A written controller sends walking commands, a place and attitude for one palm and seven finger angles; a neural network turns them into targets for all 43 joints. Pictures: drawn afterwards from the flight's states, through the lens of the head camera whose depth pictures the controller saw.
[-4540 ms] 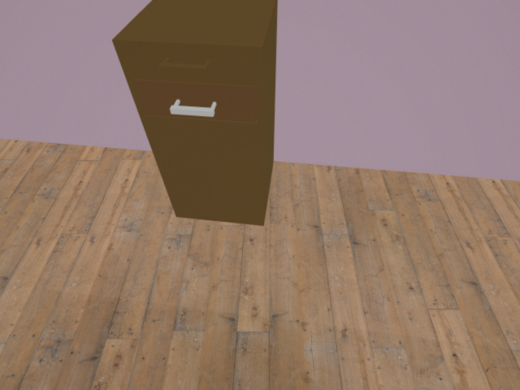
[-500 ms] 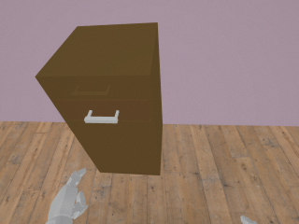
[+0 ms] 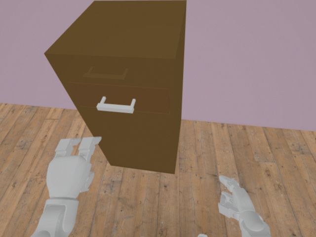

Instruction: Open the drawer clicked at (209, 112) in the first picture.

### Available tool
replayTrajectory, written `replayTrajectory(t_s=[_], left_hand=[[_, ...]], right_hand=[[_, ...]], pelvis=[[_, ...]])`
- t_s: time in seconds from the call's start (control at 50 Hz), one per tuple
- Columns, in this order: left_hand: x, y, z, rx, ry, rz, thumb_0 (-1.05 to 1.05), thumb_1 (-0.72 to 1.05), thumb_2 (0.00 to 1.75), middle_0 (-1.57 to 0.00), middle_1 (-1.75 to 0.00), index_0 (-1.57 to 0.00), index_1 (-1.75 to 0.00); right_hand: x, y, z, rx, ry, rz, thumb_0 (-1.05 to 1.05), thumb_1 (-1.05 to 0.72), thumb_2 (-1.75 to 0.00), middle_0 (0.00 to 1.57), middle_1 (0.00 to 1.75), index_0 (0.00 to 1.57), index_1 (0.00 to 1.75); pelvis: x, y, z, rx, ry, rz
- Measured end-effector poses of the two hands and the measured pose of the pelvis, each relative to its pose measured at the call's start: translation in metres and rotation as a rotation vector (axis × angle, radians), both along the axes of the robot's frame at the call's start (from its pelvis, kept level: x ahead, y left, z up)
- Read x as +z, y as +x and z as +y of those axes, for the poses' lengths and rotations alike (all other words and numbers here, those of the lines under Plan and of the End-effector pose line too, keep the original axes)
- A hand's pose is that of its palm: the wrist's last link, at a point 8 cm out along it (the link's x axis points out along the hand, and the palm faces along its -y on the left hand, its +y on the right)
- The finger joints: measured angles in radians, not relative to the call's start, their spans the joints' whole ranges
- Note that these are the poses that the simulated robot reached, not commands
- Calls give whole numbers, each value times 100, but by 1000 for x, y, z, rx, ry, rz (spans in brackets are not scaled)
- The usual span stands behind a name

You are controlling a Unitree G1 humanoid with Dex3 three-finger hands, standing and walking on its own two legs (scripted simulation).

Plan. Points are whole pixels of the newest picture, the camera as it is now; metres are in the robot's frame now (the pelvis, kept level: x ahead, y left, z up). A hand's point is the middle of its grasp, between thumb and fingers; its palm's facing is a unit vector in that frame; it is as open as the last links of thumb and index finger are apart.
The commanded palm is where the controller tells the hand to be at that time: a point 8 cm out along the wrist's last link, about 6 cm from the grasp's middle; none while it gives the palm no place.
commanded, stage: raise the hand with hooked fingers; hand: left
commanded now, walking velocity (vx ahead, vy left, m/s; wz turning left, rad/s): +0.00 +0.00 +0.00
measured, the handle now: (116, 104) +0.56 +0.25 -0.05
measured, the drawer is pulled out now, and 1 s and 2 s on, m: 0.00 0.00 0.00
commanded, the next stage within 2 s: move the hooked fingers above the handle in 1.20 s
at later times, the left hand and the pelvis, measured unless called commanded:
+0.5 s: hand (75, 145) +0.29 +0.24 +0.09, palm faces +0.12 -0.09 -0.99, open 13.0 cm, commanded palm +0.26 +0.25 +0.14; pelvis +0.01 +0.02 +0.04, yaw -1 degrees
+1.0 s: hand (72, 129) +0.31 +0.25 +0.12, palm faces -0.01 -0.10 -1.00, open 13.8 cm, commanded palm +0.29 +0.25 +0.18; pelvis +0.01 +0.01 +0.05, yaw +0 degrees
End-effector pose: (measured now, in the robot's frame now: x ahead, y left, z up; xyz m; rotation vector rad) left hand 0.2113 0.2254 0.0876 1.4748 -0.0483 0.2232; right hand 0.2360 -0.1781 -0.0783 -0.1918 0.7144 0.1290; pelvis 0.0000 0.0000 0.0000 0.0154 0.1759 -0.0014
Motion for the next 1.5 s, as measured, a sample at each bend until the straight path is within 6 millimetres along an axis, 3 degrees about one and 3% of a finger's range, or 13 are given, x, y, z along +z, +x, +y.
replayTrajectory(t_s=[0.1,0.18,0.24,0.32,0.4,0.62,0.74,0.86,1.14,1.32,1.5], left_hand=[[7,21,-11,5,-62,120,0,16,59,-27,-78,-27,-77],[3,20,-6,-28,-46,208,0,7,55,-27,-84,-28,-83],[6,17,3,-38,-29,212,0,0,52,-28,-88,-29,-87],[22,22,14,-44,-20,139,0,-10,48,-29,-94,-30,-94],[39,35,18,-43,-14,65,0,-19,44,-30,-100,-30,-99],[70,62,21,-19,2,107,0,-42,34,-31,-115,-32,-115],[85,71,25,-39,13,122,0,-47,31,-32,-119,-32,-118],[97,82,30,-62,23,130,0,-49,31,-32,-120,-32,-119],[85,72,20,-153,2,132,0,-49,30,-32,-120,-32,-120],[95,74,31,-69,16,94,0,-49,30,-32,-120,-32,-120],[67,89,18,-118,16,213,0,-49,30,-32,-120,-32,-120]], right_hand=[[-5,-45,-3,-93,31,132,1,-91,-90,20,30,20,30],[-4,-71,-21,-137,-31,201,1,-90,-90,20,30,21,30],[-1,-79,-38,-158,-92,228,1,-90,-90,20,30,20,30],[3,-75,-53,-175,-147,219,1,-91,-90,20,30,20,30],[9,-60,-56,-186,-148,170,1,-91,-90,19,30,20,30],[34,-20,-19,-133,-53,56,1,-91,-90,19,30,20,30],[36,-19,-9,-96,-48,67,1,-91,-90,20,30,20,30],[31,-32,-15,-105,-61,113,1,-91,-90,20,30,20,30],[20,-69,-43,-171,-110,208,1,-91,-90,20,30,20,30],[20,-64,-35,-173,-69,185,1,-91,-90,20,30,20,30],[23,-59,-31,-153,-82,160,1,-91,-90,20,30,20,30]], pelvis=[[17,7,6,-33,8,-29],[26,11,8,-43,6,-47],[29,12,11,-35,-1,-57],[30,13,14,-19,-7,-63],[31,12,18,-11,-9,-69],[42,12,16,-9,-5,-118],[46,10,14,3,-8,-137],[49,8,13,9,-9,-141],[50,4,16,-3,-7,-119],[50,1,15,-2,-4,-119],[48,-4,11,6,-1,-110]])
